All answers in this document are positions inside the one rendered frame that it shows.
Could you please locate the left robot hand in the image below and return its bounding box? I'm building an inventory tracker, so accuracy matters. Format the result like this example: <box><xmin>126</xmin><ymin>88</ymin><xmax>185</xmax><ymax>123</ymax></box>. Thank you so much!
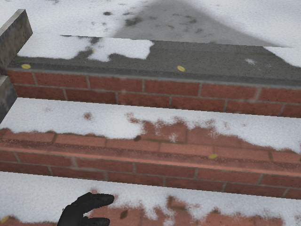
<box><xmin>56</xmin><ymin>192</ymin><xmax>115</xmax><ymax>226</ymax></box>

